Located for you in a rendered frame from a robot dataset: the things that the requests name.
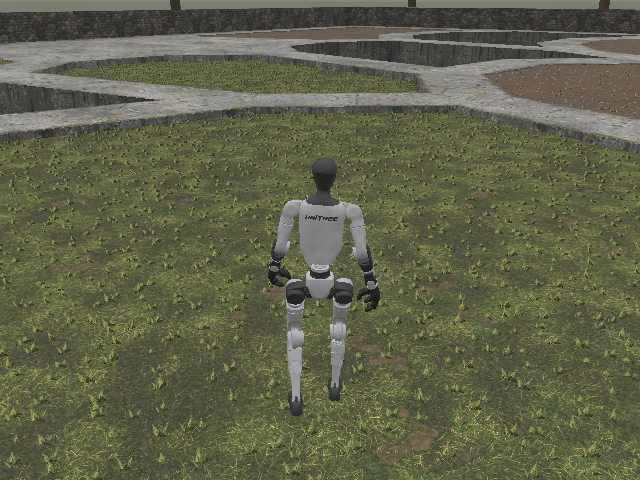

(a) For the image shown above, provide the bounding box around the right robot upper arm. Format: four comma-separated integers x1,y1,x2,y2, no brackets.
343,202,368,260

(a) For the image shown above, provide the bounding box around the robot right forearm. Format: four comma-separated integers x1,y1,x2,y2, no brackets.
358,244,378,290

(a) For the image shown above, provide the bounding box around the left robot upper arm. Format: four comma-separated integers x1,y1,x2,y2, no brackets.
274,200,302,254

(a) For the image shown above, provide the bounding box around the robot right hand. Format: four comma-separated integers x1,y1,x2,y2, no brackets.
357,286,380,312

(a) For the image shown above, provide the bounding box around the robot left forearm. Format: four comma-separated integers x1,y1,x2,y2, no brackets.
269,238,285,272

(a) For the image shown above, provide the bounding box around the robot left hand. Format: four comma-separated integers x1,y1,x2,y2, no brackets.
267,268,291,287

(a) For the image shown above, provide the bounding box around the robot head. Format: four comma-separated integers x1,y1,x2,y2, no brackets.
306,158,340,206

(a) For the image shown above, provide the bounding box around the robot torso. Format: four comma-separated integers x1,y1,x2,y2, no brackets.
299,195,346,300

